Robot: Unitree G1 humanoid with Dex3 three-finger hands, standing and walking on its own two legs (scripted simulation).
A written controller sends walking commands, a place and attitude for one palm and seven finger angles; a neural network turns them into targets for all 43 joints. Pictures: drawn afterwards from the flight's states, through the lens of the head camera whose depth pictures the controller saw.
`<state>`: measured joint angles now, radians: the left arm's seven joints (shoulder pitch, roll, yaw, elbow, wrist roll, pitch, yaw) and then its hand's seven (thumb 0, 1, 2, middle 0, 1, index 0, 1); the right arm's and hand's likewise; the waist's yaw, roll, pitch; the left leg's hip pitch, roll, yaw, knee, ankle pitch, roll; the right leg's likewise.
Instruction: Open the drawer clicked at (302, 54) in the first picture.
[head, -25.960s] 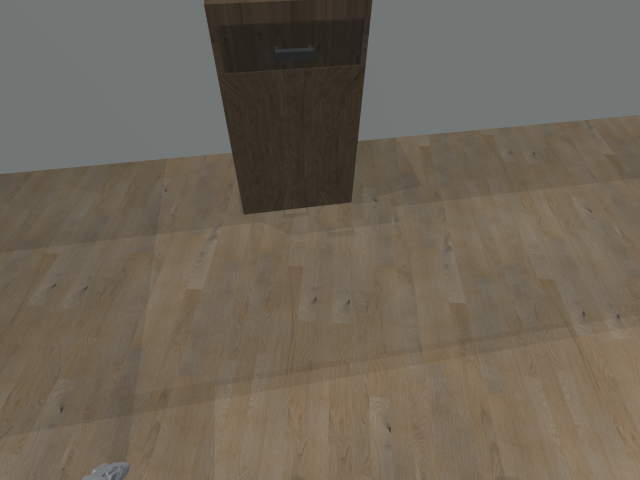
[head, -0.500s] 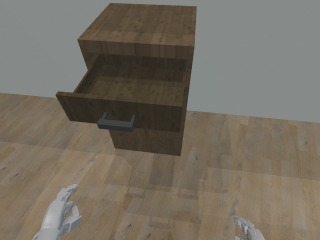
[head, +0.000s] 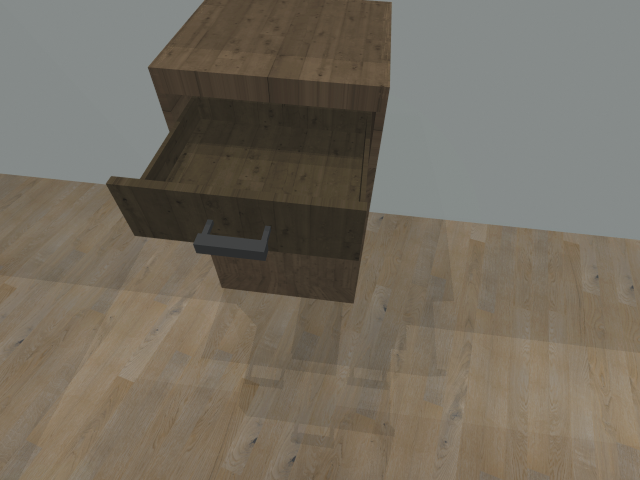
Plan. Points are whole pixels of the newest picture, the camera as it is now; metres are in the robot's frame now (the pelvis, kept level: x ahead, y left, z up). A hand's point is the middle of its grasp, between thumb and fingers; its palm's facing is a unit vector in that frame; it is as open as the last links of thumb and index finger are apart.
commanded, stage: let the arm hang, fingers relaxed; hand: left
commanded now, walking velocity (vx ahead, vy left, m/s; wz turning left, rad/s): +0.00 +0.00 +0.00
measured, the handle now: (234, 237) +0.50 +0.19 -0.06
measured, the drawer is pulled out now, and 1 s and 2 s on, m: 0.28 0.28 0.28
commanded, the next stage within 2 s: look to check the result in 0.44 s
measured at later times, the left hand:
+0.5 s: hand out of the picture -0.02 +0.13 -0.18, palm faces +0.04 -0.99 -0.13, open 7.3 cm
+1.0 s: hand out of the picture -0.01 +0.13 -0.18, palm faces +0.03 -0.99 -0.15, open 7.3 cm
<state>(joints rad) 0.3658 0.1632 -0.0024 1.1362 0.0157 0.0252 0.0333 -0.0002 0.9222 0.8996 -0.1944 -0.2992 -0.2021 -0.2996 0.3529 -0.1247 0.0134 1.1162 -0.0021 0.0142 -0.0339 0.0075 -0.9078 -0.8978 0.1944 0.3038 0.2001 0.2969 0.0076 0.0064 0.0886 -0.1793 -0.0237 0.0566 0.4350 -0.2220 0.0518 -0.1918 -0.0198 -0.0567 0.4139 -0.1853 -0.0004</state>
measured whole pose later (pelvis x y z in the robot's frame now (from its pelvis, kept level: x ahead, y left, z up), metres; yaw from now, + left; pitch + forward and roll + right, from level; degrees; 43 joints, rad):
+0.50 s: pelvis +0.01 -0.01 +0.00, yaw +0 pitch -2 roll +0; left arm 0.32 0.09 0.00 1.12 0.02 0.00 0.04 0.00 0.92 0.90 -0.20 -0.30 -0.20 -0.30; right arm 0.34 -0.08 0.00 1.13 0.00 -0.01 -0.04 0.00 -0.91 -0.90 0.19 0.30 0.20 0.30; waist 0.00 0.00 0.06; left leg -0.17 -0.01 0.06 0.44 -0.24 0.04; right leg -0.19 -0.01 -0.05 0.43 -0.21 -0.01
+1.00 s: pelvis +0.02 -0.02 +0.00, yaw +0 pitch -2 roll +0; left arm 0.31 0.10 0.00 1.13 0.01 0.00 0.04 0.00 0.91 0.90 -0.19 -0.30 -0.20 -0.30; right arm 0.32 -0.08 0.00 1.14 0.00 0.00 -0.04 0.00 -0.91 -0.90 0.19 0.30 0.20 0.30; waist 0.00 0.00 0.08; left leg -0.15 0.00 0.05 0.43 -0.24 0.02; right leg -0.17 0.01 -0.06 0.42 -0.21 -0.03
